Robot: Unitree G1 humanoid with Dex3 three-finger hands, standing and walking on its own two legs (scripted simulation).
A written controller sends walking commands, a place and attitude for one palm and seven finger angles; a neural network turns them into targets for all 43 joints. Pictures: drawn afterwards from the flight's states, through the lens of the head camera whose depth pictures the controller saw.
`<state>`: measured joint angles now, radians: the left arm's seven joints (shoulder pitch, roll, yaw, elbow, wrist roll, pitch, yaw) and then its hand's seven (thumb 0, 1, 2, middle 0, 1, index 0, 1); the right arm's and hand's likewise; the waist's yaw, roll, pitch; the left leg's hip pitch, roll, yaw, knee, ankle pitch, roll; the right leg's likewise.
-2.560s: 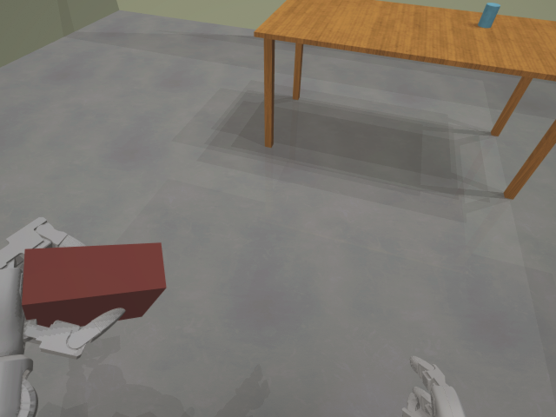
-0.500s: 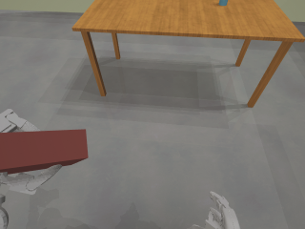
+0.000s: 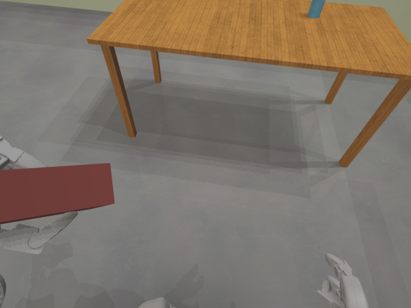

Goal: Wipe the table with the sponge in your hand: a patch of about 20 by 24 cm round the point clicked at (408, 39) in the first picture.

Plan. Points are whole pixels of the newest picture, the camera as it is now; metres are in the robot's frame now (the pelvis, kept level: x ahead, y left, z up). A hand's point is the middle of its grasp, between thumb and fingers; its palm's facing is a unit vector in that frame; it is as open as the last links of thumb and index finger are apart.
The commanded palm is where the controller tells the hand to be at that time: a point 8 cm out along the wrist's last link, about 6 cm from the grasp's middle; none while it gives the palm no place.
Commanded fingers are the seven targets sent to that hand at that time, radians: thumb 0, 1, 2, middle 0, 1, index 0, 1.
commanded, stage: walk to a spot facing it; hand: left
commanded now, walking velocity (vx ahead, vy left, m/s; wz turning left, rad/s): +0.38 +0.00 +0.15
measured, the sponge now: (67, 193) +0.23 +0.21 +0.18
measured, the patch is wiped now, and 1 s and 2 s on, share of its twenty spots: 0.00 0.00 0.00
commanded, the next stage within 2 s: turn to face it in 1.42 s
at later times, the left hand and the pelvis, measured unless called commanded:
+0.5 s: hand (100, 136) +0.32 +0.19 +0.19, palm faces +0.51 -0.74 -0.44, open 9.4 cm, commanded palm +0.25 +0.23 +0.20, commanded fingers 0.00 0.10 1.30 -1.20 -1.60 -1.20 -1.60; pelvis +0.14 -0.07 +0.02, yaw +9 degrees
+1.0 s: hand (101, 97) +0.40 +0.21 +0.20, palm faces +0.65 -0.59 -0.48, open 9.4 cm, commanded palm +0.34 +0.24 +0.20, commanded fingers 0.00 0.10 1.30 -1.20 -1.60 -1.20 -1.60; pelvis +0.28 -0.08 +0.01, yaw +18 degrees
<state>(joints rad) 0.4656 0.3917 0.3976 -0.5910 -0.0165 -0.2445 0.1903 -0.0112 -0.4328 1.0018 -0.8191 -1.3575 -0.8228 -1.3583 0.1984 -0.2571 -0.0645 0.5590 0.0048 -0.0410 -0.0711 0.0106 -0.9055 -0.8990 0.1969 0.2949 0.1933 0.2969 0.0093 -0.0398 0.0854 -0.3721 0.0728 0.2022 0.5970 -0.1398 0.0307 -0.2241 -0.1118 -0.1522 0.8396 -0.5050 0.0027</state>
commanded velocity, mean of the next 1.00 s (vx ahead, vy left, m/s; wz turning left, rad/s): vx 0.35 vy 0.00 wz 0.36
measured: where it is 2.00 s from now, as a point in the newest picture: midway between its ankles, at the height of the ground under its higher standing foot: (216, 260)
